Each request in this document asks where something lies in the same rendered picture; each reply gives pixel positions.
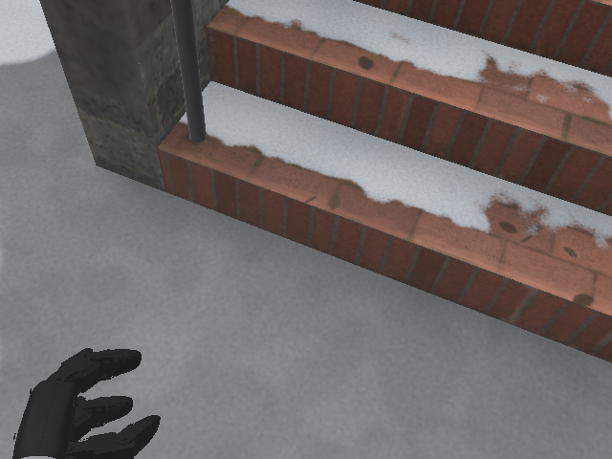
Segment stairs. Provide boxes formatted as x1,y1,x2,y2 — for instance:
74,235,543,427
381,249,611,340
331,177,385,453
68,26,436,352
157,0,612,363

